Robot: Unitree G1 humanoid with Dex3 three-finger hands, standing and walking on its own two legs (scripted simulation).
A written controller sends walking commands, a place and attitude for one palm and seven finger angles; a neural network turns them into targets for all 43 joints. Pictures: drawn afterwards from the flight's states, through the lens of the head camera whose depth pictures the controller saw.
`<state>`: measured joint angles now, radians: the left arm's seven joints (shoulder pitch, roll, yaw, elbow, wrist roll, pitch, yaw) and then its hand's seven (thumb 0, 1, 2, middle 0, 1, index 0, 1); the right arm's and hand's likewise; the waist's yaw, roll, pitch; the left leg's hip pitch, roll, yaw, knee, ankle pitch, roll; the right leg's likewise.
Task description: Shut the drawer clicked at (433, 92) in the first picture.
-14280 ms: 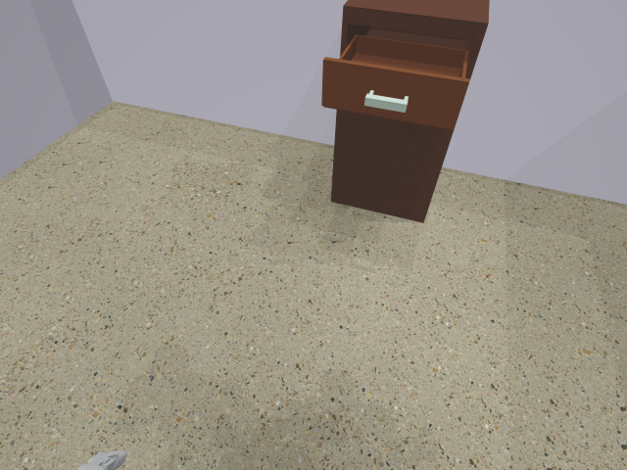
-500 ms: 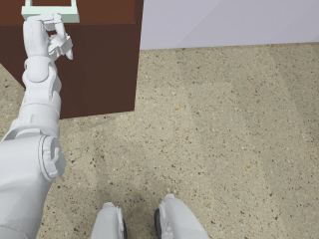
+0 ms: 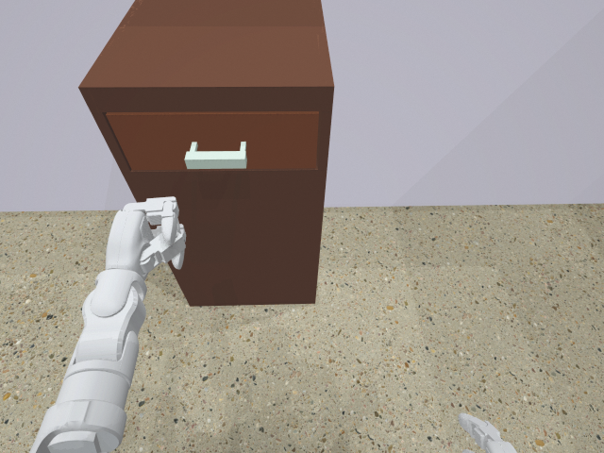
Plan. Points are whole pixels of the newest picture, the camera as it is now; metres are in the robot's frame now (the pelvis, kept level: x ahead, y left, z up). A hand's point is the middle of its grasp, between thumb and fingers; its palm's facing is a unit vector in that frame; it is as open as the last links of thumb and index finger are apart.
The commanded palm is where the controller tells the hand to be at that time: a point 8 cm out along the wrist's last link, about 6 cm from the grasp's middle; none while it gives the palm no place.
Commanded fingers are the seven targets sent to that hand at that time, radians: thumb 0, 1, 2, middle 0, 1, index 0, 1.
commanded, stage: draw the hand back to the body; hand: left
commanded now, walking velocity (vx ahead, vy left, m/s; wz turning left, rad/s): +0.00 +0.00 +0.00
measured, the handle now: (217, 153) +0.65 +0.18 -0.01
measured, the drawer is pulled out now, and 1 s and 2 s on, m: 0.00 0.00 0.00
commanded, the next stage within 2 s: step back with the hand held close in 0.84 s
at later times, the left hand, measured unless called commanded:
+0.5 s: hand (58, 329) +0.22 +0.22 +0.17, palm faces +0.31 -0.90 -0.31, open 3.3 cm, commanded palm +0.17 +0.27 +0.19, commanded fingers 0.00 0.90 0.90 -1.40 -1.60 -1.40 -1.60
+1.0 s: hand out of the picture +0.17 +0.23 +0.20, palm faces +0.40 -0.83 -0.39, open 3.3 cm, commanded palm +0.12 +0.27 +0.21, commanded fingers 0.00 0.90 0.90 -1.40 -1.60 -1.40 -1.60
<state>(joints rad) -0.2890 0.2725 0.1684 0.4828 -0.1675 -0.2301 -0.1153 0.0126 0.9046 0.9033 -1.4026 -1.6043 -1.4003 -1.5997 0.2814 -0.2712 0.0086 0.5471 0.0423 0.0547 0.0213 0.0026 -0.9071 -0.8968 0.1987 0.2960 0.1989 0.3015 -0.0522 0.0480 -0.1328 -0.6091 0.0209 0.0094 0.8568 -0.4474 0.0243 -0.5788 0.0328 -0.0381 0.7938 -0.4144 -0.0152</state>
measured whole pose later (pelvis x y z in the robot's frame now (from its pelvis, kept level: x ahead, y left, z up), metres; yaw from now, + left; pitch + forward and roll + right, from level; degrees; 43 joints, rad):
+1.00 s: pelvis -0.01 -0.01 +0.04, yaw +1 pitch -5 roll -1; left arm 0.52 0.33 0.27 -0.47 -0.06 -0.09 0.11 0.01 0.89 0.90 -1.41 -1.60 -1.41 -1.60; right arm 0.20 -0.23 0.04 0.63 -0.01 -0.10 -0.08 0.01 -0.90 -0.90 0.20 0.30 0.20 0.30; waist 0.06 0.07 0.02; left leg -0.09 0.01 0.01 0.43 -0.26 0.02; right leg -0.06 0.03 -0.03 0.37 -0.23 -0.02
